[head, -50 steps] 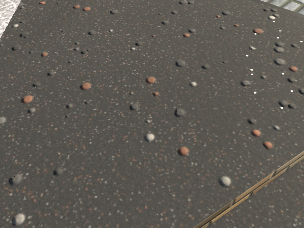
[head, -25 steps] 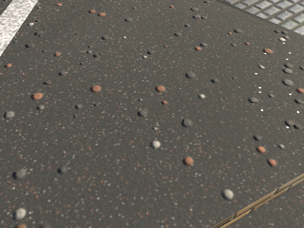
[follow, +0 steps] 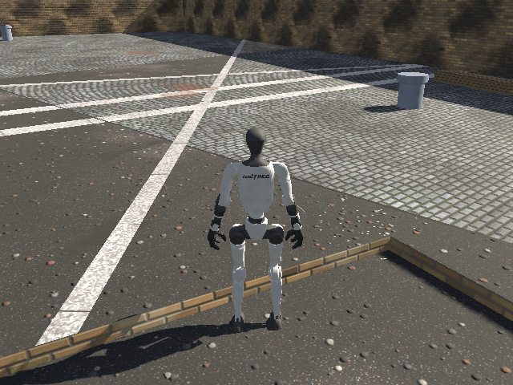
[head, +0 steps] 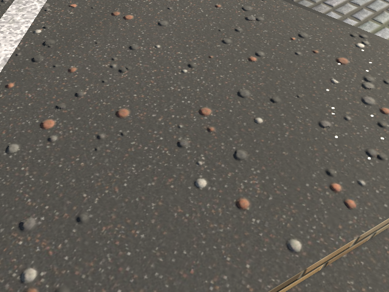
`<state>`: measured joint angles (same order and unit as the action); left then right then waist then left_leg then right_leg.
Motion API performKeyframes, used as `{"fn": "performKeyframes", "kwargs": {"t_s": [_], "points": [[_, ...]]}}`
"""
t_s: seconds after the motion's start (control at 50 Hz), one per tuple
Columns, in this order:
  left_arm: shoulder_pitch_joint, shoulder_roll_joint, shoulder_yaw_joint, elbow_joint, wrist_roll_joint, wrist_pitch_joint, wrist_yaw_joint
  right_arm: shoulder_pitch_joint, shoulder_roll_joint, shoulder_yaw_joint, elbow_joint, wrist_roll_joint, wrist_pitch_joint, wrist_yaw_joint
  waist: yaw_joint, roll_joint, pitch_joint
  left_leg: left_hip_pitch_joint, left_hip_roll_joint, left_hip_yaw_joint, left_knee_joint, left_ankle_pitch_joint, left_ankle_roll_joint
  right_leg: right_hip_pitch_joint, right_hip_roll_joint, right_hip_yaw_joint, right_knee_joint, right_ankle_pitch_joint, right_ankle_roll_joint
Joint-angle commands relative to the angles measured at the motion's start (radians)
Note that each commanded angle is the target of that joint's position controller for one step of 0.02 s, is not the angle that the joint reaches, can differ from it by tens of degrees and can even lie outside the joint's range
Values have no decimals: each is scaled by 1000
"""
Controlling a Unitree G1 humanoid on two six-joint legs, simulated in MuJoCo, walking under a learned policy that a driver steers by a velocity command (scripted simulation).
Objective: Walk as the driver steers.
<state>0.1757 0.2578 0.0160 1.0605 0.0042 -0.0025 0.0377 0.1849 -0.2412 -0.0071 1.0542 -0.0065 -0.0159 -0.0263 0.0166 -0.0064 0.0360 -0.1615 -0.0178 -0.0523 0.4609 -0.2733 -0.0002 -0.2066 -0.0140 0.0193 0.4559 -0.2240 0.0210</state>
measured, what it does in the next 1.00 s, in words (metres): stands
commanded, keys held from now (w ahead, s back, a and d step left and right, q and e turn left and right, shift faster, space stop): no key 0.98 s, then w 0.02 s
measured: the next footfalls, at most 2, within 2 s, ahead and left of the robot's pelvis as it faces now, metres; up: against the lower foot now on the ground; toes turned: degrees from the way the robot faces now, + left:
left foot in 1.74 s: +0.42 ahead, +0.10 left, +0.13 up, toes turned +3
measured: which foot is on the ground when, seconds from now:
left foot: down 0.00-1.00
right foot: down 0.00-1.00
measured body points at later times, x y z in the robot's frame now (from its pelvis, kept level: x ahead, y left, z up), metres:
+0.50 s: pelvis +0.00 +0.00 +0.00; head +0.01 +0.00 +0.45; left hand +0.04 +0.26 -0.15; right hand +0.04 -0.26 -0.15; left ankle -0.01 +0.12 -0.74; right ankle +0.01 -0.13 -0.74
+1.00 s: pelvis +0.01 +0.00 +0.00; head +0.02 +0.00 +0.45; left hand +0.02 +0.25 -0.16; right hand +0.02 -0.25 -0.15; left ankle -0.01 +0.12 -0.74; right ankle +0.01 -0.13 -0.74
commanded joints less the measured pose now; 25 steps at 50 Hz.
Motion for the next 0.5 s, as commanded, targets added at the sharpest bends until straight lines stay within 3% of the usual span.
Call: {"fn": "performKeyframes", "kwargs": {"t_s": [0.02,0.5], "points": [[10,113,18,-23,-1,-7,4,14,-116,-17,-22,1,-8,-4,-1,15,-18,-62,32,-24,-94,131,12,40,-15,11,-58,114,-18],[62,84,16,14,-4,-3,11,82,-96,-8,17,4,-9,-11,-6,6,-7,-72,22,-4,-88,123,6,31,-10,10,-53,129,-26]]}}
Over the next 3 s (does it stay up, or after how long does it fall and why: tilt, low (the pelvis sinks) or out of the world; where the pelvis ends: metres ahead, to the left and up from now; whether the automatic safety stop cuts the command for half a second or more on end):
stays up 0.44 0.03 0.13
